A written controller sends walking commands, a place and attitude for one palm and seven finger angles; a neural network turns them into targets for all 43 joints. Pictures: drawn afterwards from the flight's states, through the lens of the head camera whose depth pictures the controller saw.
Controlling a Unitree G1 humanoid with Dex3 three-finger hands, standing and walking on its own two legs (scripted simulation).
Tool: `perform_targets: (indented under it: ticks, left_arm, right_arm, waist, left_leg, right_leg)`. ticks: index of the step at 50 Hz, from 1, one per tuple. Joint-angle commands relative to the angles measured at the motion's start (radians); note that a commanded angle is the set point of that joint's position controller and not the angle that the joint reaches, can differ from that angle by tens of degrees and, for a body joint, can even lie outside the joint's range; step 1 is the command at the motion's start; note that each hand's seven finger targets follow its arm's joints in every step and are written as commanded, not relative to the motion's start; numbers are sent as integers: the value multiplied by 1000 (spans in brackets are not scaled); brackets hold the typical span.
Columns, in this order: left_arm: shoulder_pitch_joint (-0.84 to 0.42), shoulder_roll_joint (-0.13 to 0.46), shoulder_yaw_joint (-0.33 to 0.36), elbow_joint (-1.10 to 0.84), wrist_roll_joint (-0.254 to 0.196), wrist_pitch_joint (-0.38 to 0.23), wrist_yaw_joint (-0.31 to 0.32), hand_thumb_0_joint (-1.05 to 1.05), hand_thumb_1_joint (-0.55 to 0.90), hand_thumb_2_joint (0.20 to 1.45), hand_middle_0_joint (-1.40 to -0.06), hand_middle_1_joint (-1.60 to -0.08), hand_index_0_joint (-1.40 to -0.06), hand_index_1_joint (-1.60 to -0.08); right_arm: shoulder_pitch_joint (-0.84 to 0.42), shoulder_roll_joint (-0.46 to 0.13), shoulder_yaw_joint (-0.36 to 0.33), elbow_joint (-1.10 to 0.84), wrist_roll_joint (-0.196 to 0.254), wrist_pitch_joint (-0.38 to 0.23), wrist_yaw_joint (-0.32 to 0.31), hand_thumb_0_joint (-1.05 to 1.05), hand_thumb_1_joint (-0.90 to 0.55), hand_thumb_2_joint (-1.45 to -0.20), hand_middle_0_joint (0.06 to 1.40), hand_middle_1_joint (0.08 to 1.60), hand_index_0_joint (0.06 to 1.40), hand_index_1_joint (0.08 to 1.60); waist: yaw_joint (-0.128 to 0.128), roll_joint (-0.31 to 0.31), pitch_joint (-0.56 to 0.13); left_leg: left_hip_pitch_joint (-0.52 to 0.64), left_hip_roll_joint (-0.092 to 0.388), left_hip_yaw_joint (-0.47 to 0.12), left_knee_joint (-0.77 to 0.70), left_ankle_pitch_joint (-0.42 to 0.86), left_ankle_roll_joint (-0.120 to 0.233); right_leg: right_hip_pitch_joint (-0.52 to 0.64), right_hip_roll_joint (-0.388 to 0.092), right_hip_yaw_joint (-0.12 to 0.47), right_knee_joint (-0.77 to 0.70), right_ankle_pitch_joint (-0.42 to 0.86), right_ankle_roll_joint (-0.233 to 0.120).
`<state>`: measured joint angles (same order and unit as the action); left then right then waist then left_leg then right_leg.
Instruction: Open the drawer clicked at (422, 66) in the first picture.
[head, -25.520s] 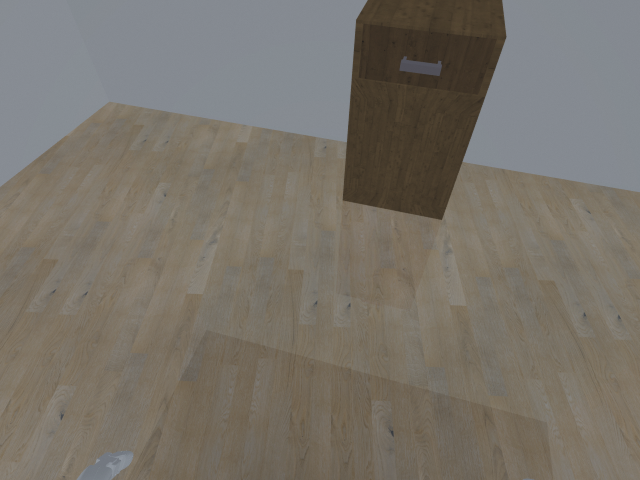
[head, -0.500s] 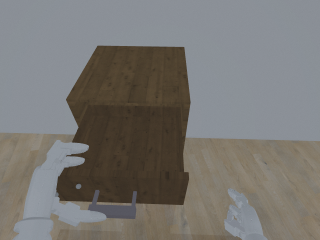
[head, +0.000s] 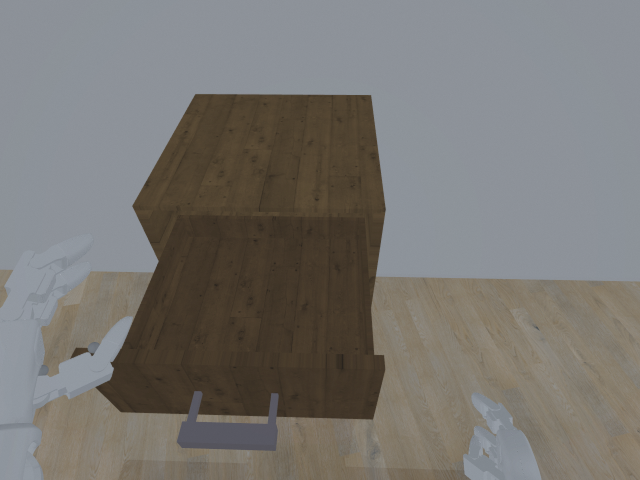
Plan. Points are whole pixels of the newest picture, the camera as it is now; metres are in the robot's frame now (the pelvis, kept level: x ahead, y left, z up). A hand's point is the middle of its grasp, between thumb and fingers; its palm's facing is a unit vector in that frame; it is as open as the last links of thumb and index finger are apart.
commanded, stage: draw the hand back to the body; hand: left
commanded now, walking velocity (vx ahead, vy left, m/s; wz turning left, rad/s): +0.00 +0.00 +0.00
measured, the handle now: (232, 417) +0.21 +0.16 -0.09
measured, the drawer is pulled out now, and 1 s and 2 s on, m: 0.30 0.30 0.30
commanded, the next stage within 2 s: step back with the hand held close in 0.30 s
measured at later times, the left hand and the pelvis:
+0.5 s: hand (91, 344) +0.18 +0.23 +0.17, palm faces +0.42 -0.79 -0.44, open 7.4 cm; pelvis -0.01 -0.01 +0.00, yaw +1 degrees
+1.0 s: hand (41, 437) +0.11 +0.24 +0.16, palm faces +0.41 -0.78 -0.47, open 7.4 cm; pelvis -0.08 +0.00 -0.02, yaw +1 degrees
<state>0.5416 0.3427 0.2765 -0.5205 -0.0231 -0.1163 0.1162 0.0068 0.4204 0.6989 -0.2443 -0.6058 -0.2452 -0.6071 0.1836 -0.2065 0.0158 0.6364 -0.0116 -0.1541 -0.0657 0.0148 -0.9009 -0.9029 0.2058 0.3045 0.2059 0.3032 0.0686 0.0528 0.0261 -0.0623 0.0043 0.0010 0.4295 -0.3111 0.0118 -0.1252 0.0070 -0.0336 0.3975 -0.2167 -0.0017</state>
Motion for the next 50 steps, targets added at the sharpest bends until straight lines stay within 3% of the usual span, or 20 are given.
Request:
perform_targets:
  ticks: [1, 2, 5, 8, 10, 12, 20, 21, 22, 23, 25, 27, 29, 33, 35, 39, 44, 47, 48, 50]
  left_arm:
    - [-50, 122, 104, -167, -8, -59, 13, 0, 760, 840, -210, -390, -210, -390]
    - [-50, 115, 98, -153, -11, -57, 11, 0, 795, 855, -207, -367, -207, -367]
    - [-72, 123, 95, -187, -9, -62, 9, 0, 900, 900, -200, -300, -200, -300]
    - [-67, 139, 106, -206, -8, -65, 13, 0, 900, 900, -200, -300, -200, -300]
    - [-70, 158, 121, -245, -6, -69, 20, 0, 900, 900, -200, -300, -200, -300]
    - [-41, 143, 115, -219, -9, -62, 21, 0, 900, 900, -200, -300, -200, -300]
    - [-60, 135, 109, -195, -8, -61, 19, 0, 900, 900, -200, -300, -200, -300]
    - [-185, 261, 265, -264, -16, -119, 32, 0, 900, 900, -200, -300, -200, -300]
    - [-87, 174, 205, -170, -8, -124, 25, 0, 900, 900, -200, -300, -200, -300]
    - [-53, 149, 171, -164, -1, -123, 21, 0, 900, 900, -200, -300, -200, -300]
    - [-17, 139, 165, -181, 2, -133, 20, 0, 900, 900, -200, -300, -200, -300]
    - [56, 122, 152, -174, 5, -133, 24, 0, 900, 900, -200, -300, -200, -300]
    - [85, 137, 164, -202, 6, -136, 31, 0, 900, 900, -200, -300, -200, -300]
    - [132, 178, 205, -258, -3, -149, 37, 0, 900, 900, -200, -300, -200, -300]
    - [145, 198, 225, -286, -6, -158, 45, 0, 900, 900, -200, -300, -200, -300]
    - [161, 207, 233, -322, -1, -161, 63, 0, 900, 900, -200, -300, -200, -300]
    - [152, 176, 212, -307, 14, -163, 85, 0, 900, 900, -200, -300, -200, -300]
    - [113, 156, 197, -294, 18, -168, 92, 0, 900, 900, -200, -300, -200, -300]
    - [97, 147, 185, -291, 18, -168, 94, 0, 900, 900, -200, -300, -200, -300]
    - [56, 155, 175, -296, 16, -162, 96, 0, 900, 900, -200, -300, -200, -300]
  right_arm:
    - [-130, -96, -39, -159, 5, -54, -11, 0, -900, -900, 200, 300, 200, 300]
    - [-133, -97, -39, -161, 7, -52, -10, 0, -900, -900, 200, 300, 200, 300]
    - [-139, -101, -39, -167, 7, -54, -10, 0, -900, -900, 200, 300, 200, 300]
    - [-134, -98, -37, -173, 7, -55, -7, 0, -900, -900, 200, 300, 200, 300]
    - [-135, -95, -34, -174, 5, -65, -9, 0, -900, -900, 200, 300, 200, 300]
    - [-130, -90, -32, -171, 5, -62, -7, 0, -900, -900, 200, 300, 200, 300]
    - [-135, -92, -37, -164, 10, -58, -9, 0, -900, -900, 200, 300, 200, 300]
    - [-96, -119, -32, -201, 16, -35, -18, 0, -900, -900, 200, 300, 200, 300]
    - [-100, -105, -35, -181, 4, -22, -27, 0, -900, -900, 200, 300, 200, 300]
    - [-109, -115, -39, -192, 4, -16, -27, 0, -900, -900, 200, 300, 200, 300]
    - [-109, -116, -44, -203, 6, -11, -27, 0, -900, -900, 200, 300, 200, 300]
    - [-95, -118, -52, -217, 6, -1, -23, 0, -900, -900, 200, 300, 200, 300]
    - [-100, -117, -60, -224, 7, 8, -24, 0, -900, -900, 200, 300, 200, 300]
    - [-103, -107, -71, -246, 19, 22, -17, 0, -900, -900, 200, 300, 200, 300]
    - [-105, -102, -72, -245, 20, 21, -20, 0, -900, -900, 200, 300, 200, 300]
    - [-103, -109, -77, -249, 10, 13, -27, 0, -900, -900, 200, 300, 200, 300]
    - [-74, -118, -81, -237, -14, -18, -35, 0, -900, -900, 200, 300, 200, 300]
    - [-50, -123, -76, -227, -26, -37, -36, 0, -900, -900, 200, 300, 200, 300]
    - [-42, -125, -75, -224, -22, -41, -37, 0, -900, -900, 200, 300, 200, 300]
    - [-24, -126, -77, -219, -20, -40, -40, 0, -900, -900, 200, 300, 200, 300]
  waist:
    - [-3, -4, -58]
    - [-4, -40, -55]
    - [-5, 2, -73]
    - [0, 0, -97]
    - [3, 60, -124]
    - [2, 13, -114]
    - [-6, 1, -84]
    - [-57, -15, 5]
    - [-69, -99, -16]
    - [-73, -112, -41]
    - [-70, -46, -109]
    - [-70, -44, -162]
    - [-71, -33, -203]
    - [-74, -96, -227]
    - [-72, -54, -233]
    - [-68, 17, -196]
    - [-68, 132, -138]
    - [-73, 116, -98]
    - [-76, 83, -84]
    - [-92, -56, -70]
  left_leg:
    - [-65, 48, -9, -65, 350, -15]
    - [-71, 48, -11, -67, 329, -11]
    - [-69, 44, -9, -65, 308, -9]
    - [-70, 43, -15, -64, 308, -11]
    - [-60, 38, -11, -55, 322, -13]
    - [-64, 42, -16, -55, 334, -14]
    - [-70, 43, -10, -44, 309, -8]
    - [-125, 50, -42, -24, 216, 11]
    - [-108, 49, -68, -10, 210, 17]
    - [-90, 49, -61, 8, 226, 19]
    - [-76, 55, -47, 19, 300, 18]
    - [-88, 67, -56, 28, 391, 15]
    - [-94, 72, -59, 42, 447, 10]
    - [-145, 69, -61, 64, 405, 11]
    - [-156, 67, -63, 64, 391, 9]
    - [-225, 105, -122, 7, 390, 15]
    - [-402, 175, -159, -76, 245, 48]
    - [-505, 195, -171, -73, 87, 69]
    - [-516, 178, -160, -43, 15, 66]
    - [-450, 84, -124, 87, -115, 37]
  right_leg:
    - [46, -25, -8, -25, 200, -23]
    - [42, -25, -8, -29, 188, -22]
    - [42, -31, -1, -27, 176, -23]
    - [53, -31, -3, -19, 173, -24]
    - [63, -36, 3, -15, 191, -27]
    - [60, -33, -3, -12, 197, -25]
    - [30, -37, 2, -20, 191, -23]
    - [-71, -72, 111, -69, 240, -22]
    - [-75, -87, 112, -68, 263, -23]
    - [-83, -98, 123, -63, 294, -22]
    - [-57, -114, 117, -30, 355, -24]
    - [-16, -113, 100, 7, 407, -24]
    - [-2, -122, 96, 28, 455, -29]
    - [-3, -139, 113, 41, 447, -39]
    - [-14, -147, 114, 54, 426, -47]
    - [-34, -95, 73, 95, 293, -30]
    - [-21, -38, 31, 230, 12, -8]
    - [-17, -36, 56, 267, -76, -10]
    - [-31, -47, 80, 239, -61, -17]
    - [-146, -121, 214, 58, -20, -55]
